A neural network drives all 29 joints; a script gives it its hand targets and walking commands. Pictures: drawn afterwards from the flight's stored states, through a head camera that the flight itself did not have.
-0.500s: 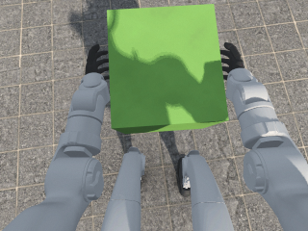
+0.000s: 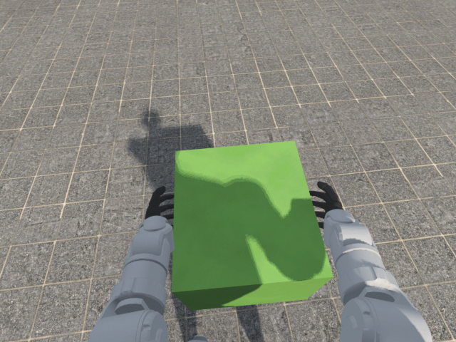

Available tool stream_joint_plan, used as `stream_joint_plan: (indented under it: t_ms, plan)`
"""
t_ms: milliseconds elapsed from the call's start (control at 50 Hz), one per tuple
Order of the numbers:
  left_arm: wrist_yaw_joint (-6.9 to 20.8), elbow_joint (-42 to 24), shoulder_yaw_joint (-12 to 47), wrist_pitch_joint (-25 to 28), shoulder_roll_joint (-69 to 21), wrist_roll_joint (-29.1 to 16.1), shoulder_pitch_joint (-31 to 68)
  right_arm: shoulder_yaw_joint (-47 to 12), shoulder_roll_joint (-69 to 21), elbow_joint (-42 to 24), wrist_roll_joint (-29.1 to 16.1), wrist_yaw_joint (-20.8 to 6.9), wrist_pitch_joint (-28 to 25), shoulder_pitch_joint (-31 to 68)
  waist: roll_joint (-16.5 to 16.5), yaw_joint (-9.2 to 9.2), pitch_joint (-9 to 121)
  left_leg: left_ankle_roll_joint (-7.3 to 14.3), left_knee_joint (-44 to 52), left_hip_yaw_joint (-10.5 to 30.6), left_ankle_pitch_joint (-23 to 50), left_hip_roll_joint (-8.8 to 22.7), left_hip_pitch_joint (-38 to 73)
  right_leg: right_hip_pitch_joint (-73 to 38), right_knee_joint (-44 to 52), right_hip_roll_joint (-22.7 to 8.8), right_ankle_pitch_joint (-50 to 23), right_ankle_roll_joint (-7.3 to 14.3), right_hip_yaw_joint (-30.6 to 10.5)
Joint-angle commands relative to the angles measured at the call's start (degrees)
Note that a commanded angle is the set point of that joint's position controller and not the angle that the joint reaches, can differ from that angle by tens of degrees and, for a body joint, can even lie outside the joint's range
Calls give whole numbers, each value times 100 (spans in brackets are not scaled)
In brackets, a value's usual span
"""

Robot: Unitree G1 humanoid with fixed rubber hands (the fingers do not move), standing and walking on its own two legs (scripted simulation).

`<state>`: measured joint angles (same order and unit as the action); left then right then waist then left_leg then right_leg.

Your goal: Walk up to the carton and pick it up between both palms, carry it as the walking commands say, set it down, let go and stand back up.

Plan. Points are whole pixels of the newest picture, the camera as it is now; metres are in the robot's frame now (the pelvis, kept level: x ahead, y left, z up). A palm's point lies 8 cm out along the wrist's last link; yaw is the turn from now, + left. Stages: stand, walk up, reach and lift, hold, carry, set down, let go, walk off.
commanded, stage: reach and lift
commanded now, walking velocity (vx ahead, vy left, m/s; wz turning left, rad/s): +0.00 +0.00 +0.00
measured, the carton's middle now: (242, 226) +0.38 +0.01 -0.10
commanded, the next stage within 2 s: hold in 1.68 s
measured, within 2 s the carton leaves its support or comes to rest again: neither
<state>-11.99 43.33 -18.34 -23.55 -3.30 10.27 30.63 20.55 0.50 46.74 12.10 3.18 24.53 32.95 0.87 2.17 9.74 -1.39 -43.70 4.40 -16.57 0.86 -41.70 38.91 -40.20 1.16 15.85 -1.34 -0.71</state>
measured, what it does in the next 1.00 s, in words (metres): stands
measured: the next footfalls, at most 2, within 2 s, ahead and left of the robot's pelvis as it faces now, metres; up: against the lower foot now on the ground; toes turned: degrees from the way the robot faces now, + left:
none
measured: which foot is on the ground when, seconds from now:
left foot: down 0.00-1.00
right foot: down 0.00-1.00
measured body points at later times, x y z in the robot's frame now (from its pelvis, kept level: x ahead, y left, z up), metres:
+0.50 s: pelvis +0.01 -0.01 +0.03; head -0.04 -0.01 +0.48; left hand +0.33 +0.17 +0.06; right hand +0.34 -0.18 +0.05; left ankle +0.04 +0.13 -0.71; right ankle +0.03 -0.14 -0.71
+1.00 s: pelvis +0.03 +0.00 +0.04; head -0.05 -0.01 +0.48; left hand +0.33 +0.18 +0.08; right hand +0.35 -0.17 +0.07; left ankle +0.04 +0.13 -0.71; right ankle +0.03 -0.14 -0.71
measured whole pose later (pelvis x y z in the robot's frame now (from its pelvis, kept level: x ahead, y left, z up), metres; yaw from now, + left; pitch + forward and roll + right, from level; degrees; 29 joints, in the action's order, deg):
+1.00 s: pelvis +0.03 +0.00 +0.04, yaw +1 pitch -3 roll -1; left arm -11.3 35.9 -17.2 -36.8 -5.2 10.3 24.5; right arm 19.3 -1.3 38.3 12.0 2.6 37.2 24.5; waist 0.8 2.2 8.1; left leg -1.4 -20.4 4.4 -9.7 0.7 -7.6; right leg 4.3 -16.2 0.1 8.8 -0.8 -0.7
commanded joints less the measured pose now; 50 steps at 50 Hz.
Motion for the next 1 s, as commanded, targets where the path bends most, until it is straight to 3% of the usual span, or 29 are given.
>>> stream_joint_plan:
  t_ms: [0, 40, 60, 100, 140, 200, 220, 240, 260, 280, 300, 320, 360, 380, 400, 420, 460, 520, 580, 600, 620, 680, 720, 740, 820, 840, 920, 940, 980]
  plan:
    - [3083, -1629, 2962, 352, -6184, -1239, 2996, -3052, -6038, -2101, -1456, -2370, -469, 3424, -135, -81, 4921, 57, 702, -132, 3663, -625, 3319, -2335, 539, 586, -3168, 115, -144]
    - [3055, -1662, 3175, 214, -6267, -1289, 2758, -3191, -5974, -2116, -1473, -2321, -364, 3080, -31, -240, 4636, 7, 886, -64, 3643, -600, 3494, -2600, 672, 547, -3207, 125, -128]
    - [3051, -1302, 2963, 145, -6231, -1091, 2348, -3235, -5962, -2201, -1535, -2351, -316, 3243, -29, -25, 4314, 40, 993, -135, 3342, -619, 3258, -2420, 820, 551, -2855, 75, -185]
    - [3059, -1532, 3101, 32, -6408, -1246, 2307, -3378, -5990, -2271, -1488, -2366, -183, 2838, -125, -227, 4005, 15, 1208, -67, 3394, -594, 3598, -2691, 987, 561, -2912, 129, -122]
    - [3111, -1100, 2666, -152, -6241, -974, 2067, -3114, -6029, -1994, -1328, -2376, -8, 2795, -209, -60, 3197, 62, 1481, -107, 2658, -586, 3434, -2622, 1275, 457, -2325, 78, -183]
    - [3183, -1177, 2487, -292, -6066, -851, 2279, -2804, -6084, -1749, -1220, -2443, 152, 2713, 12, -138, 2576, 72, 1744, -148, 2307, -611, 3420, -2784, 1557, 402, -2043, 49, -180]
    - [3189, -1485, 2539, -237, -6025, -859, 2609, -2722, -6160, -1653, -1222, -2467, 162, 2779, -104, -132, 2731, 73, 1803, -173, 2118, -601, 3429, -2821, 1587, 418, -1828, 37, -165]
    - [3231, -766, 2093, -374, -5877, -682, 2071, -2528, -6152, -1259, -1066, -2447, 290, 2427, -297, -71, 2204, 137, 1805, -184, 1914, -595, 3448, -2513, 1688, 352, -1569, 0, -171]
    - [3236, -1163, 2187, -319, -5776, -707, 2466, -2375, -6058, -1159, -1102, -2469, 262, 2505, -194, -169, 2220, 93, 1851, -194, 1830, -589, 3579, -2526, 1755, 371, -1471, 27, -179]
    - [3263, -1262, 2533, -388, -5978, -841, 2438, -2740, -6116, -1699, -1283, -2496, 226, 2721, -190, -112, 2547, 99, 1909, -199, 2081, -600, 3766, -2909, 1767, 385, -1739, 34, -142]
    - [3297, -1233, 2467, -423, -5926, -833, 2486, -2538, -6070, -1517, -1170, -2499, 292, 2589, -183, -221, 2228, 127, 2006, -189, 1944, -586, 3665, -2808, 1838, 367, -1610, 43, -156]
    - [3337, -1154, 2316, -476, -5858, -748, 2614, -2697, -6105, -1699, -1275, -2473, 279, 2911, -203, -18, 2229, 108, 1931, -345, 1765, -656, 3721, -2976, 1912, 268, -1487, 32, -183]
    - [3375, -1167, 2300, -534, -5795, -774, 2824, -2419, -6051, -1421, -1106, -2503, 397, 2880, -382, -191, 1732, 108, 2092, -331, 1345, -625, 3723, -2747, 2065, 295, -978, 34, -113]
    - [3350, -845, 2051, -603, -5647, -644, 2650, -2292, -6060, -1175, -1150, -2507, 446, 2910, -312, -58, 1449, 137, 2078, -311, 1131, -605, 3798, -2457, 2106, 280, -615, 48, -148]
    - [3365, -858, 2086, -661, -5656, -639, 2703, -2251, -6077, -1078, -1112, -2524, 483, 2932, -361, -125, 1179, 109, 2171, -302, 1012, -584, 3795, -2371, 2224, 240, -455, 92, -172]
    - [3388, -980, 2111, -641, -5727, -741, 2965, -2456, -6075, -1500, -1202, -2535, 466, 3362, -588, -68, 1176, 143, 2113, -400, 977, -610, 3884, -2388, 2225, 248, -331, 85, -150]
    - [3415, -1030, 2191, -709, -5679, -769, 3053, -2533, -6224, -1403, -1322, -2548, 525, 3406, -464, 10, 1566, 140, 2156, -421, 1190, -636, 3983, -2649, 2235, 269, -630, 10, -142]
    - [3423, -1776, 2616, -776, -5820, -1133, 3601, -2568, -6329, -1394, -1240, -2550, 662, 3154, -440, -350, 1527, 100, 2244, -451, 1327, -645, 4319, -2836, 2281, 307, -923, 52, -152]
    - [3452, -1449, 2551, -961, -6090, -1088, 3073, -2903, -6228, -2079, -1461, -2583, 696, 3588, -369, -101, 1762, 93, 2329, -452, 1684, -668, 4496, -3157, 2362, 391, -1196, 37, -69]
    - [3485, -1522, 2619, -995, -6061, -1212, 3252, -2883, -6153, -2047, -1426, -2589, 784, 3493, -338, -313, 1616, 96, 2426, -450, 1499, -645, 4353, -3241, 2413, 401, -1139, 55, -86]
    - [3485, -1255, 2492, -1107, -6058, -1095, 3039, -2824, -6159, -1877, -1327, -2570, 859, 3384, -417, -208, 1480, 74, 2455, -442, 1529, -680, 4365, -3302, 2457, 377, -1158, 41, -99]
    - [3521, -1153, 2233, -1115, -6035, -1104, 3480, -2508, -5964, -1738, -1166, -2582, 874, 3708, -435, -310, 1121, 16, 2508, -504, 867, -665, 4142, -3247, 2602, 339, -513, 125, -99]
    - [3537, -1323, 2314, -1118, -5960, -1093, 3430, -2465, -6016, -1696, -1203, -2602, 904, 3573, -176, -318, 1232, 42, 2587, -487, 1140, -677, 4202, -3373, 2602, 362, -854, 95, -112]
    - [3537, -1341, 2303, -1102, -5915, -1102, 3284, -2545, -6072, -1766, -1240, -2594, 920, 3556, -395, -283, 1294, 49, 2585, -467, 1297, -681, 4237, -3465, 2598, 359, -961, 71, -98]
    - [3521, -1395, 2328, -1166, -5817, -1030, 3169, -2392, -5826, -1661, -1084, -2595, 968, 3075, -390, -363, 1222, 14, 2643, -428, 1648, -692, 4481, -3486, 2644, 395, -1327, 94, -78]
    - [3542, -1587, 2533, -1137, -5988, -1155, 3049, -2579, -5828, -2055, -1148, -2589, 909, 3228, -328, -402, 1508, 13, 2631, -393, 1863, -647, 4419, -3845, 2599, 444, -1619, 102, -89]
    - [3486, -1592, 2506, -1163, -5832, -1045, 2873, -2648, -6008, -1875, -1217, -2551, 999, 2946, -245, -242, 1536, 36, 2603, -419, 1996, -699, 4451, -3874, 2556, 430, -1735, 10, -78]
    - [3496, -1428, 2488, -1243, -5847, -1008, 2532, -2634, -5832, -1918, -1089, -2514, 1054, 2547, -353, -366, 1226, 30, 2673, -410, 2265, -694, 4438, -3892, 2568, 479, -2026, 33, -74]
    - [3487, -1511, 2503, -1252, -5810, -962, 2330, -2725, -5908, -2102, -1172, -2523, 1036, 2596, -252, -211, 1448, 25, 2665, -378, 2381, -684, 4411, -4216, 2564, 471, -2205, 17, -58]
